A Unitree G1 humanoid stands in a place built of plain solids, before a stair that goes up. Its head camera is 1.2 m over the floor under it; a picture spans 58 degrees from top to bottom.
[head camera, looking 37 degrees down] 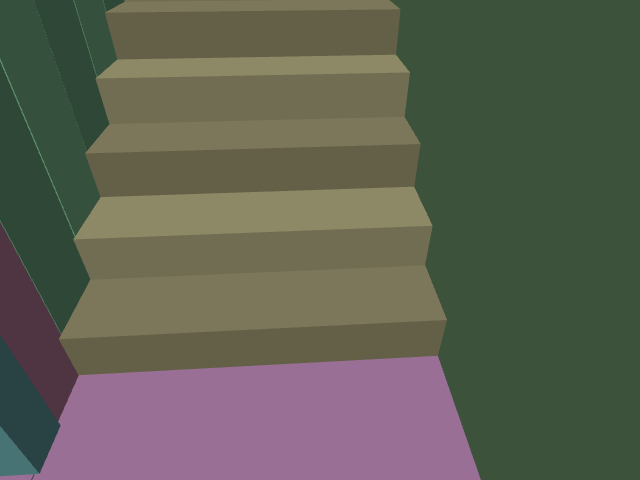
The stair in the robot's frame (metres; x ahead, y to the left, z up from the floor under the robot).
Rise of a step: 0.18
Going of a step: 0.26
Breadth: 1.19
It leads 4 degrees to the left of straight ahead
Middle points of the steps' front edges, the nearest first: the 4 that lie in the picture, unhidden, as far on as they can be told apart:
0.90 0.19 0.18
1.16 0.21 0.36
1.43 0.23 0.53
1.69 0.24 0.71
